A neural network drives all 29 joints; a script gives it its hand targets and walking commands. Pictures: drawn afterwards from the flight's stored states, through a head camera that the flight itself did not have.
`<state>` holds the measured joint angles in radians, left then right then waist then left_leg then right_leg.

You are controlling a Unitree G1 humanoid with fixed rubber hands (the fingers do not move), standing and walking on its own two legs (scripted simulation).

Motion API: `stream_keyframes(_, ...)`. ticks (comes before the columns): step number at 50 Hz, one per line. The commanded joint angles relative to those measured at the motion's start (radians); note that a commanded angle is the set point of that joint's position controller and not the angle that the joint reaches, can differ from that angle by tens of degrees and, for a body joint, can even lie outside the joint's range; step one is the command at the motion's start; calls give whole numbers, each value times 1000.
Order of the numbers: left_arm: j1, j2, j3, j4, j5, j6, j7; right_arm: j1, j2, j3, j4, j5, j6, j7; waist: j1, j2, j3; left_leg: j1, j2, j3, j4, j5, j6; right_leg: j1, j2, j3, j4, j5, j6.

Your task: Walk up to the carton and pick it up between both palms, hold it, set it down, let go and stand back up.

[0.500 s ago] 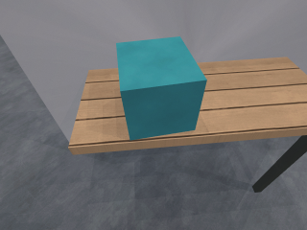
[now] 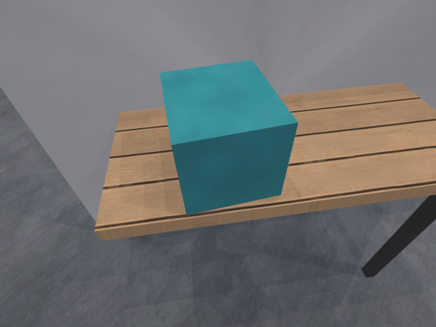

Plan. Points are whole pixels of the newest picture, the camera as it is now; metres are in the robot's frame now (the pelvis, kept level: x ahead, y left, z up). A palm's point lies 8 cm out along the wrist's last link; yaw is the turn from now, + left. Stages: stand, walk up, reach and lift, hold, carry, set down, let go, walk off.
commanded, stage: walk up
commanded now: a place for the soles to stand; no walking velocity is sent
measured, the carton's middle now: (220, 134) +0.52 +0.02 +0.08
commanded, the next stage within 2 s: reach and lift in 0.82 s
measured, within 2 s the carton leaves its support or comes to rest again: neither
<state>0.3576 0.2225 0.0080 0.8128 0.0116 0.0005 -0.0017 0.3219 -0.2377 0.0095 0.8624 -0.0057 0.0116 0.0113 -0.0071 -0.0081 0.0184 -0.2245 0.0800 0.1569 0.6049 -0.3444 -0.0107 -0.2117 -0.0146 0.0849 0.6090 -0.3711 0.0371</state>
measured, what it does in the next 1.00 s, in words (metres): stands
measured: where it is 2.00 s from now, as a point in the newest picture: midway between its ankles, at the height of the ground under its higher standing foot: outside the picture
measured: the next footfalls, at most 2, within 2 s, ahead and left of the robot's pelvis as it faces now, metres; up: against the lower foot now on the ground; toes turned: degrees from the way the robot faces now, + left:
none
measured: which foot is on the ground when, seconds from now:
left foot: down 0.00-1.00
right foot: down 0.00-1.00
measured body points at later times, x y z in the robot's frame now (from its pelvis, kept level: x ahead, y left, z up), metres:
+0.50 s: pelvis +0.01 +0.01 -0.01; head +0.02 +0.00 +0.44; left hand +0.10 +0.25 -0.13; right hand +0.05 -0.25 -0.14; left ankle -0.01 +0.12 -0.73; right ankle -0.02 -0.15 -0.73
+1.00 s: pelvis -0.03 +0.01 -0.03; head +0.04 +0.01 +0.42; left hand +0.15 +0.25 -0.15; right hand +0.10 -0.25 -0.16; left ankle -0.01 +0.12 -0.73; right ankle -0.02 -0.14 -0.73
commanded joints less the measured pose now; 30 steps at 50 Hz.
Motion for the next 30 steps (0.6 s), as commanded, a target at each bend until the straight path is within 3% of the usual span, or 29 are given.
stream_keyframes(1,18,165,46,-103,0,-25,14,22,-199,-48,-93,2,-19,-13,-7,13,13,55,81,-86,-116,294,90,-86,-30,43,-74,329,-74)
stream_keyframes(9,-7,174,48,-117,0,-21,19,9,-198,-45,-106,2,-12,-11,-6,-4,15,56,79,-59,-71,342,89,-81,-26,59,-44,382,-79)
stream_keyframes(13,-20,191,53,-121,-2,-21,18,-8,-189,-45,-117,-1,-8,-9,-5,-40,4,64,55,-56,-51,287,74,-87,-39,105,-70,377,-97)
stream_keyframes(22,-46,176,48,-127,-1,-19,22,5,-212,-53,-117,-1,-8,-11,-15,-12,0,113,89,-59,-69,357,97,-106,-8,77,-12,391,-80)
stream_keyframes(28,-50,167,49,-126,2,-15,23,-10,-221,-51,-119,1,0,-12,-9,11,-1,67,127,-62,-101,252,119,-78,1,49,2,315,-68)
stream_keyframes(30,-29,176,52,-119,1,-19,22,-24,-212,-49,-124,-1,4,-11,-2,7,14,60,89,-30,-63,257,96,-81,-13,91,-31,363,-83)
